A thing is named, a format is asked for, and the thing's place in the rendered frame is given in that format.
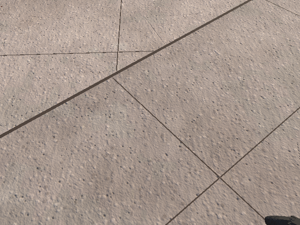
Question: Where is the robot right hand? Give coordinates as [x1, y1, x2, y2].
[264, 216, 300, 225]

